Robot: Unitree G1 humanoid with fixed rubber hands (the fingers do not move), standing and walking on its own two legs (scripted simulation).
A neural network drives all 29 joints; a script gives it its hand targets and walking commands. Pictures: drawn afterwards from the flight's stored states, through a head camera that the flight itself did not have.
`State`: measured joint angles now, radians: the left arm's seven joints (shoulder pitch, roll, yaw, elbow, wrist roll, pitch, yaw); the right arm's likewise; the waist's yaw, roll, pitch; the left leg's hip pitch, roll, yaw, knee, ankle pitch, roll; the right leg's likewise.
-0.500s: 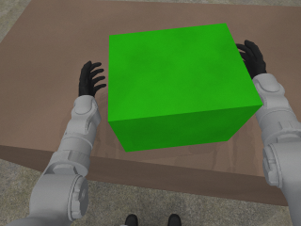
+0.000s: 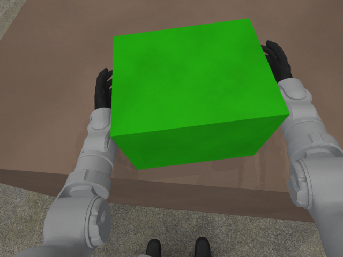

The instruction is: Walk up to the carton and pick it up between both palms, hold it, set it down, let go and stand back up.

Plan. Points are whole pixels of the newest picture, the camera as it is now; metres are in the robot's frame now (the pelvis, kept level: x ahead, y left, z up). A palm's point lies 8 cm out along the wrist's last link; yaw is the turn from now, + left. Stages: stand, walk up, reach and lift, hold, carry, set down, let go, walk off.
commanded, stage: reach and lift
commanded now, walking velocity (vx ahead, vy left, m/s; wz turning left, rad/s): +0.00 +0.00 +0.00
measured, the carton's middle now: (188, 100) +0.46 +0.01 +0.04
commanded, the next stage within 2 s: none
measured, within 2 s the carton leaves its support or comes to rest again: leaves its support in 1.98 s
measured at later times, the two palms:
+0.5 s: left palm (103, 107) +0.43 +0.20 +0.05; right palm (276, 80) +0.51 -0.17 +0.07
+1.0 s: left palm (103, 107) +0.42 +0.20 +0.05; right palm (276, 80) +0.50 -0.17 +0.07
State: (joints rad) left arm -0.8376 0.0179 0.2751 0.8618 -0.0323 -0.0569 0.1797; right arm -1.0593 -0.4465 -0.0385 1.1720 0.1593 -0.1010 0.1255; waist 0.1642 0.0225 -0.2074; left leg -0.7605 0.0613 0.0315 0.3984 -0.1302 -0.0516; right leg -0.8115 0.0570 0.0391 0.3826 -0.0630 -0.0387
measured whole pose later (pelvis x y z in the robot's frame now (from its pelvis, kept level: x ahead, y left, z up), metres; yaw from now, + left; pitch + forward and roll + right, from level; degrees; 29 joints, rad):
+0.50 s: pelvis +0.02 +0.00 +0.01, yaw +2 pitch +24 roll +1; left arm -0.77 -0.02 0.39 0.86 0.11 -0.10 0.10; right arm -1.00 -0.35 -0.29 1.26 -0.13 -0.23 0.19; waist 0.10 0.00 -0.18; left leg -0.62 0.05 0.00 0.32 -0.12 -0.06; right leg -0.67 0.05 0.00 0.33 -0.08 -0.05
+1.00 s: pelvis +0.02 +0.00 +0.01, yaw +2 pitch +23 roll +0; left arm -0.74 -0.02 0.36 0.89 0.09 -0.14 0.12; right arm -0.97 -0.36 -0.24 1.33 -0.10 -0.30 0.17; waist 0.11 -0.01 -0.18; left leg -0.57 0.06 0.02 0.28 -0.12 -0.05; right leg -0.62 0.04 -0.01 0.29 -0.08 -0.04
